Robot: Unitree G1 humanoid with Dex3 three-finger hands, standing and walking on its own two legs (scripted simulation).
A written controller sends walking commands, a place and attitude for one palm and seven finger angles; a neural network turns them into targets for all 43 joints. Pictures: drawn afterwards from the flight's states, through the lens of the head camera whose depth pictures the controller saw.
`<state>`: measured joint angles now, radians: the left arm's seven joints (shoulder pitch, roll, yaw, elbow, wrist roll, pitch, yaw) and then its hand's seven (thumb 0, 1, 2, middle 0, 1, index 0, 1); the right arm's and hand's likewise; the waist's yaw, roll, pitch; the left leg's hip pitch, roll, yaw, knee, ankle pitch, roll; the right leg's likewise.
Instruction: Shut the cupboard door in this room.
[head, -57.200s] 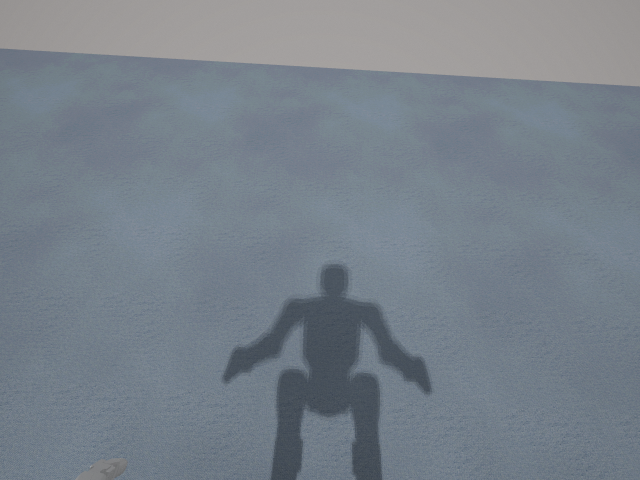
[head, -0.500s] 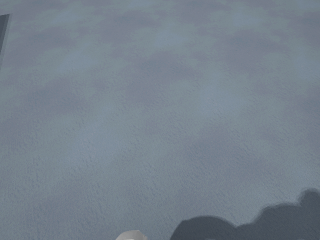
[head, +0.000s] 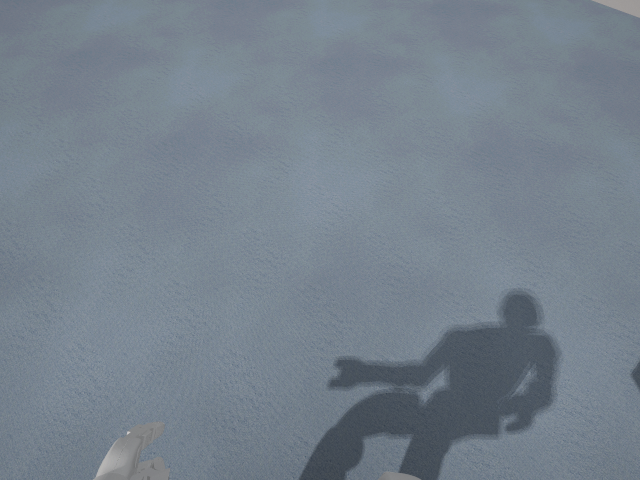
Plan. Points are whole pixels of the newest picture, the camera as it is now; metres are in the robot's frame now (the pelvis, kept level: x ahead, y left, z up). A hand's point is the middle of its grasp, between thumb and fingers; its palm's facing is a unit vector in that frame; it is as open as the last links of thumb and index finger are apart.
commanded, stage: turn to face it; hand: left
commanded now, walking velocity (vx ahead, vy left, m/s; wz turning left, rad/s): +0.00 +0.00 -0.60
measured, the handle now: out of the picture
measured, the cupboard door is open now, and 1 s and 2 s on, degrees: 56 56 56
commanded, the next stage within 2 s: none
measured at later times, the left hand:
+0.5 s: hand (194, 467) +0.15 +0.19 -0.18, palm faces -0.25 -0.95 -0.20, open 7.4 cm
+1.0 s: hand (263, 417) +0.22 +0.10 -0.16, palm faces -0.56 -0.79 -0.24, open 7.4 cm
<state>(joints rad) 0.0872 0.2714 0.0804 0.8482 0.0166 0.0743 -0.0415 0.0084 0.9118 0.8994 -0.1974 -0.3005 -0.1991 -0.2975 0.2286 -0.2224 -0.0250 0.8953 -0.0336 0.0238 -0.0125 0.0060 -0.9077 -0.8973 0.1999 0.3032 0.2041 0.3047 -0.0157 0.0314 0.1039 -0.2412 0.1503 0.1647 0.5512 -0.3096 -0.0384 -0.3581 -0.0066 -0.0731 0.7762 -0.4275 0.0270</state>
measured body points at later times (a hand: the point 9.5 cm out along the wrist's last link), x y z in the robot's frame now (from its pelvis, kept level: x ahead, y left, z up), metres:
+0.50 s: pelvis +0.02 +0.01 -0.01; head +0.08 +0.02 +0.44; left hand +0.16 +0.24 -0.16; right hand +0.06 -0.26 -0.13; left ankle +0.07 +0.13 -0.74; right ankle -0.04 -0.10 -0.68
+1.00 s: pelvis +0.03 -0.02 +0.00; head +0.07 -0.05 +0.45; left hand +0.25 +0.14 -0.14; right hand -0.05 -0.29 -0.14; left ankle +0.10 +0.10 -0.69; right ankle -0.04 -0.11 -0.74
